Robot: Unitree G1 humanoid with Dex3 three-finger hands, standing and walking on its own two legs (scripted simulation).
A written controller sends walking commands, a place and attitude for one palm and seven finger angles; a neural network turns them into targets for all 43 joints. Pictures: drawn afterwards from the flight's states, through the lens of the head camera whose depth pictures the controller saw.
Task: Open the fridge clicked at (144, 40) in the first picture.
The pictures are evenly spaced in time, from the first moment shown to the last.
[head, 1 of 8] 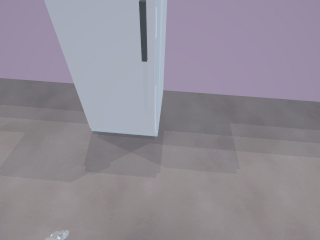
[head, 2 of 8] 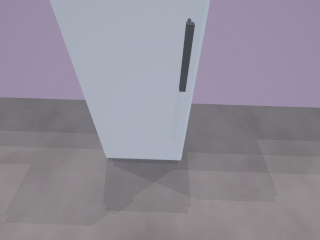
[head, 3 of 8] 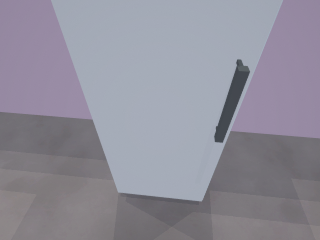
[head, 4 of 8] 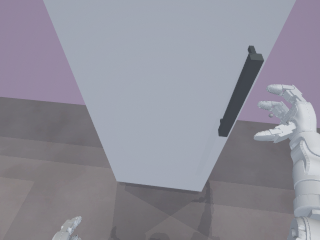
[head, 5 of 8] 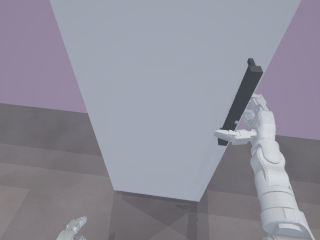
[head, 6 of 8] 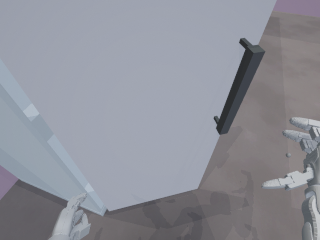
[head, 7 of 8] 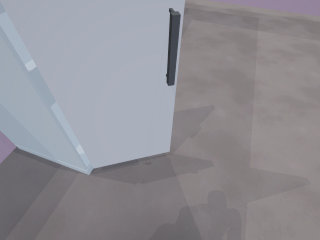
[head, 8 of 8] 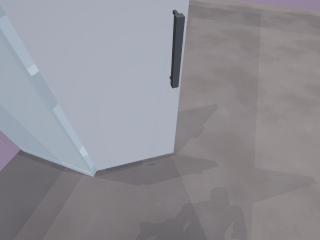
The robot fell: no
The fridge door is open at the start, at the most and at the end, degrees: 0 65 56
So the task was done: yes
